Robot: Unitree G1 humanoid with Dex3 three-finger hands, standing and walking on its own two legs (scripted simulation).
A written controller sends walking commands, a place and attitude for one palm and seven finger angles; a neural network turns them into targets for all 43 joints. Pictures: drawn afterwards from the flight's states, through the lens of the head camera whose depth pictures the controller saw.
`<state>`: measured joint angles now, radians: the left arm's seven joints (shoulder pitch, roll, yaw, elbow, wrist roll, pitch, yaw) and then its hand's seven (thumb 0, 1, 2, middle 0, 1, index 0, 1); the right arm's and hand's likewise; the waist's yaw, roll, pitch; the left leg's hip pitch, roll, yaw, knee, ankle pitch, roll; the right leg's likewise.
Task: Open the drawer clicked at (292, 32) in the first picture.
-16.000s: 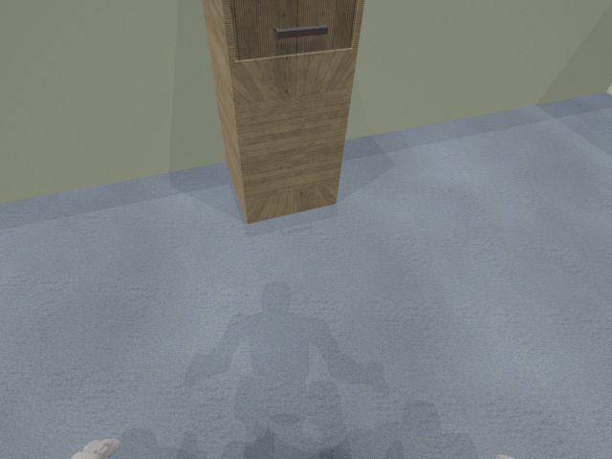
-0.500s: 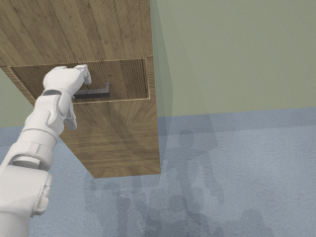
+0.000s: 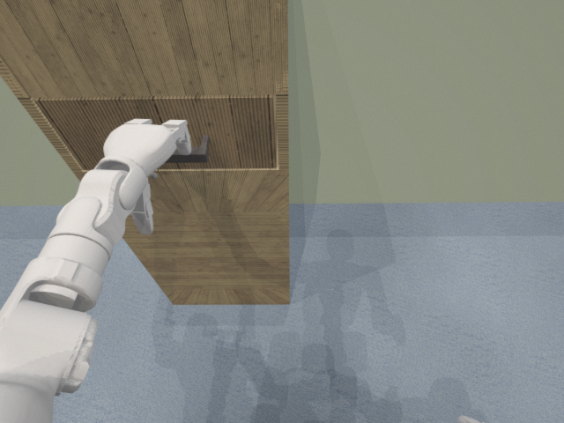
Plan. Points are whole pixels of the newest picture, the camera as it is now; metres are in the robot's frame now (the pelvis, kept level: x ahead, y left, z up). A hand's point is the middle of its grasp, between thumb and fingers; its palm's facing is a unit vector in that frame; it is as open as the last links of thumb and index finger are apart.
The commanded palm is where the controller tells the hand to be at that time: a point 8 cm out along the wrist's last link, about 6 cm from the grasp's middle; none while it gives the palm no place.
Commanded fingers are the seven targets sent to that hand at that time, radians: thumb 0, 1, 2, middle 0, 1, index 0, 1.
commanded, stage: move the hooked fingers above the handle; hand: left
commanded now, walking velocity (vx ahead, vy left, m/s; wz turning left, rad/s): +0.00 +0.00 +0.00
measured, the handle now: (164, 147) +0.54 +0.23 +0.05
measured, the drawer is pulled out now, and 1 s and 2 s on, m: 0.00 0.00 0.00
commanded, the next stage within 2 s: lift the fingers back up to retry in 0.46 s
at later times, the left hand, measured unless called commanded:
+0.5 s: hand (124, 171) +0.46 +0.27 +0.08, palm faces -0.20 +0.02 -0.98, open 13.8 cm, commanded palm +0.46 +0.25 +0.16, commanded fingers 0.00 -0.50 0.30 -0.30 -1.20 -0.30 -1.20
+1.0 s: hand (144, 155) +0.48 +0.24 +0.10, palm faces -0.10 +0.00 -1.00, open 13.7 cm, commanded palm +0.47 +0.24 +0.16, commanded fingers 0.00 -0.50 0.30 -0.30 -1.20 -0.30 -1.20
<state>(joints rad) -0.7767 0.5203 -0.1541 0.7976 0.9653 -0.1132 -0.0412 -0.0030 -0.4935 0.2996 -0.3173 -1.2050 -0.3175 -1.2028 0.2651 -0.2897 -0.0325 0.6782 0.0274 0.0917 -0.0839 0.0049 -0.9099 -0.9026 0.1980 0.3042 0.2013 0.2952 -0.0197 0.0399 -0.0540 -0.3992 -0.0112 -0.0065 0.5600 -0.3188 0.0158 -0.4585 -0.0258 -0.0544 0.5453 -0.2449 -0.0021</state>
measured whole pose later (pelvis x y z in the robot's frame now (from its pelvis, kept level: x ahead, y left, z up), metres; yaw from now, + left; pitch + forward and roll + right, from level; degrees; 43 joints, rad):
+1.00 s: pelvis +0.01 +0.02 +0.00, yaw -3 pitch +11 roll +0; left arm -0.84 0.54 -0.05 0.96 1.03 -0.03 0.05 0.00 -0.49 0.30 -0.32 -1.21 -0.33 -1.23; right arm 0.32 -0.25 -0.01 0.67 0.03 0.12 -0.05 0.00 -0.91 -0.90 0.20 0.30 0.20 0.30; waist -0.06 0.06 -0.10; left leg -0.44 -0.01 0.04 0.58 -0.34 0.04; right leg -0.51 -0.02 0.00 0.55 -0.24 0.02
